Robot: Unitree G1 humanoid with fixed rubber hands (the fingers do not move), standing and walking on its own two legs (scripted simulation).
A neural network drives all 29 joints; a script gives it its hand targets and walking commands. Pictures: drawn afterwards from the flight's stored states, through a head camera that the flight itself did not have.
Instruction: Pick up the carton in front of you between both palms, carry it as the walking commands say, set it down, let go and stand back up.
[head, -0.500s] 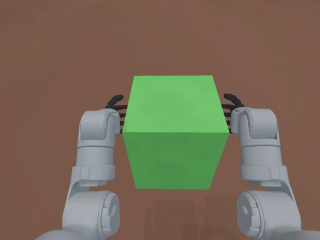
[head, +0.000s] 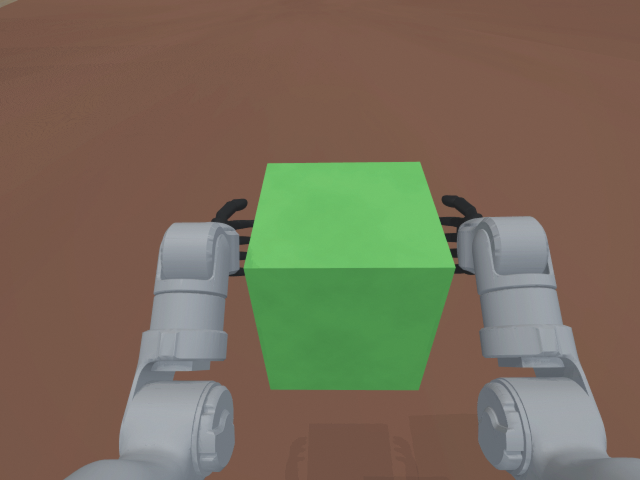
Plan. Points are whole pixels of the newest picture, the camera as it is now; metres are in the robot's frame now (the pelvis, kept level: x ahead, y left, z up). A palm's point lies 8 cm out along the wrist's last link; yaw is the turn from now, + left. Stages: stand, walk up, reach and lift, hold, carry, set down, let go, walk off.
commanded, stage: carry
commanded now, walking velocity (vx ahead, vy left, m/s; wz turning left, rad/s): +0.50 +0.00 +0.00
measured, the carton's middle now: (343, 277) +0.37 +0.00 +0.06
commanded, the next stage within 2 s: none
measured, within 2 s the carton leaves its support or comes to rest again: neither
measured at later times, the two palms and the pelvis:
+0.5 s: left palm (240, 155) +0.49 +0.15 +0.19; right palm (456, 152) +0.47 -0.15 +0.20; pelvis +0.11 -0.01 +0.01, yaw +1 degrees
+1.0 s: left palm (277, 3) +0.75 +0.11 +0.32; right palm (452, 2) +0.77 -0.19 +0.31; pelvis +0.38 -0.06 +0.12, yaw +1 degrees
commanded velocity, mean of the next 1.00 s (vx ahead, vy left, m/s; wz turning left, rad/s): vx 0.50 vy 0.00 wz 0.00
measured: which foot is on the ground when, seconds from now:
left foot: down 0.00-0.64, up 0.66-1.00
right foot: down 0.00-0.18, up 0.20-0.60, down 0.62-1.00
